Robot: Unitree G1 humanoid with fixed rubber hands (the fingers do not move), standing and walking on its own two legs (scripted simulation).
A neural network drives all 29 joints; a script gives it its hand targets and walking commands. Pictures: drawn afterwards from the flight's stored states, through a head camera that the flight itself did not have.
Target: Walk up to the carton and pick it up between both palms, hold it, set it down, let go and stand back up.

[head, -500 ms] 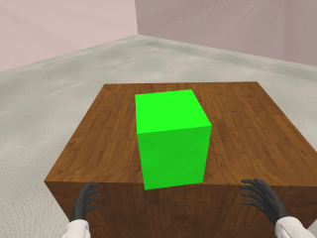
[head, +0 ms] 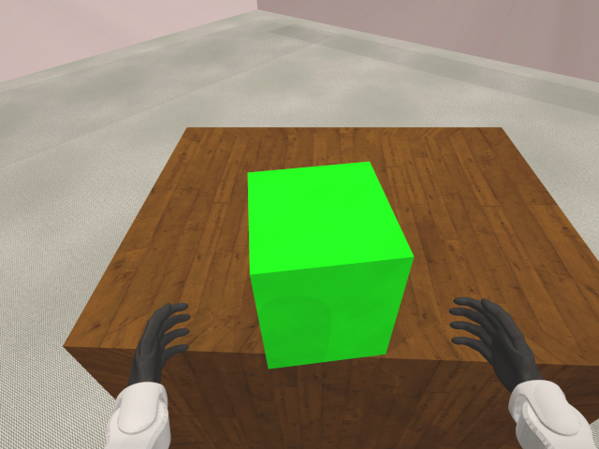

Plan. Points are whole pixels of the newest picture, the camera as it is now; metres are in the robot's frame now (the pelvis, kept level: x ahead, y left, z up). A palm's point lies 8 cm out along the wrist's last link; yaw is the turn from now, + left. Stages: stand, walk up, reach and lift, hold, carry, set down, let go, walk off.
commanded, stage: reach and lift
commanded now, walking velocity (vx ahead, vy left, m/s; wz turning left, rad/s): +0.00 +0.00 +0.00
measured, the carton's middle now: (318, 266) +0.41 +0.00 +0.02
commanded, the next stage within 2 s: none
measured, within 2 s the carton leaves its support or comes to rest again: neither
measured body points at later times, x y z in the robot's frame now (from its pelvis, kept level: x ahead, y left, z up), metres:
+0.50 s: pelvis -0.01 +0.00 +0.00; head -0.03 +0.00 +0.45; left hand +0.28 +0.19 +0.12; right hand +0.30 -0.22 +0.11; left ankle -0.03 +0.12 -0.74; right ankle +0.02 -0.12 -0.74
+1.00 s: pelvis -0.04 -0.01 +0.00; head -0.01 -0.01 +0.45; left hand +0.35 +0.18 +0.16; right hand +0.39 -0.19 +0.15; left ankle -0.03 +0.12 -0.74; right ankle +0.02 -0.12 -0.74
